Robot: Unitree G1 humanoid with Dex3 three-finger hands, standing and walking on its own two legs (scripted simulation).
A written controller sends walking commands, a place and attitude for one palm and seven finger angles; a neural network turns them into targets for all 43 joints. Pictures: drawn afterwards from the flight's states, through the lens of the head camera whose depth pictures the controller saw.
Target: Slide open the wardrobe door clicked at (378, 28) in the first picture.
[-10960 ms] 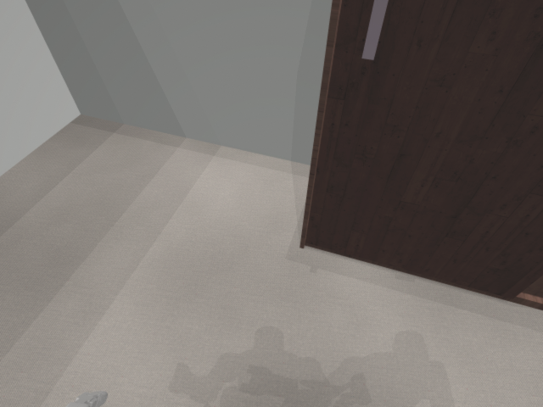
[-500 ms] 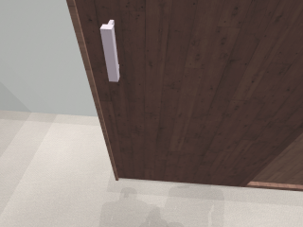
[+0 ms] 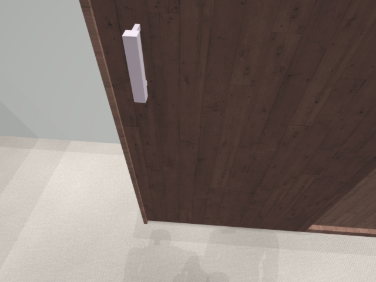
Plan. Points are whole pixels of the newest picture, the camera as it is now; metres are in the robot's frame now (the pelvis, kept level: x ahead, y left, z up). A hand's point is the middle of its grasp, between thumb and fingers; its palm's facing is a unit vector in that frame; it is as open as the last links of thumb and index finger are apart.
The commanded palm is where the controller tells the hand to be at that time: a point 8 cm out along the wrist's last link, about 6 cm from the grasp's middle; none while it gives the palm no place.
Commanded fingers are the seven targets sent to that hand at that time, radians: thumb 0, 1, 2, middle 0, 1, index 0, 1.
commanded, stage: look again from close up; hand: left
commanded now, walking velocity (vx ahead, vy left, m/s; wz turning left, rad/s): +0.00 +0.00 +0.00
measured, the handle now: (138, 64) +0.50 +0.15 +0.21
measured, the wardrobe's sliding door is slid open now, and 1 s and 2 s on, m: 0.00 0.00 0.00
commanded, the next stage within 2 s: raise the hand with hooked fingers in 0.12 s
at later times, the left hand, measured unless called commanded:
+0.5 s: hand (117, 229) +0.21 +0.16 +0.03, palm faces +0.09 -1.00 +0.01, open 7.8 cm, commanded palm +0.12 +0.22 -0.02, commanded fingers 0.00 0.55 0.75 -0.23 -0.53 -0.23 -0.53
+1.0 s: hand (90, 217) +0.21 +0.20 +0.07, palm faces +0.04 -1.00 -0.08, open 10.7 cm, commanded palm +0.17 +0.25 +0.08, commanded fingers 0.00 -0.03 0.50 -0.27 -0.90 -0.27 -0.90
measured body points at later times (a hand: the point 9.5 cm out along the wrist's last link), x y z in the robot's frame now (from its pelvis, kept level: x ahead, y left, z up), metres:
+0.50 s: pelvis +0.00 +0.00 -0.03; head -0.01 -0.01 +0.42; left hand +0.20 +0.21 +0.03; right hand +0.16 -0.27 -0.09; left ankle +0.01 +0.11 -0.74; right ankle +0.04 -0.12 -0.74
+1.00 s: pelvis +0.01 -0.02 -0.03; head +0.01 -0.03 +0.42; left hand +0.21 +0.25 +0.07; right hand +0.20 -0.21 -0.11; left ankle +0.01 +0.11 -0.74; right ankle +0.04 -0.12 -0.74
